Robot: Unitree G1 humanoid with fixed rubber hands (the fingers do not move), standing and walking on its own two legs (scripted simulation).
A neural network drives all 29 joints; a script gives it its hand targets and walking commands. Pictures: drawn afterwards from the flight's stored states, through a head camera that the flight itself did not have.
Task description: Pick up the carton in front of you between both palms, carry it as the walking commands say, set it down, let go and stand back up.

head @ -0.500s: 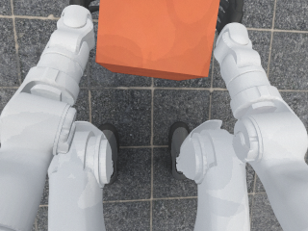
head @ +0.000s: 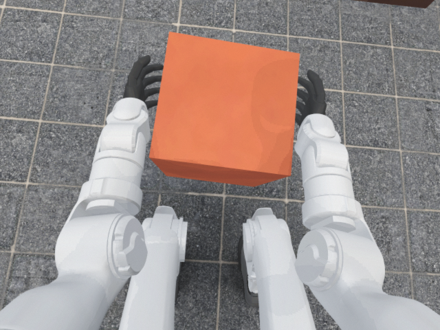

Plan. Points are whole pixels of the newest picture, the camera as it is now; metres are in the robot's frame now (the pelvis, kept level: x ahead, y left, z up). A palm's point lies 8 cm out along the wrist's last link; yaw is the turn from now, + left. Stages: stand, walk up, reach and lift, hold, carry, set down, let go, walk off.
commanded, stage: reach and lift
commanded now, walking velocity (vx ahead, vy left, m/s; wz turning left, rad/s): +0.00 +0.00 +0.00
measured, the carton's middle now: (220, 126) +0.48 +0.00 -0.13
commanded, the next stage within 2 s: none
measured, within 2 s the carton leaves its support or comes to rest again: neither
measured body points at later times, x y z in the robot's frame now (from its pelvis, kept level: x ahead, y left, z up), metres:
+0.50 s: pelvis +0.05 +0.00 +0.13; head +0.20 +0.01 +0.55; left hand +0.46 +0.15 +0.08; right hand +0.46 -0.15 +0.09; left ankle +0.12 +0.12 -0.44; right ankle +0.11 -0.13 -0.44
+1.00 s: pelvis +0.09 +0.00 +0.26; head +0.14 +0.00 +0.71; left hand +0.42 +0.15 +0.24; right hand +0.43 -0.15 +0.25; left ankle +0.12 +0.12 -0.44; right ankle +0.11 -0.13 -0.44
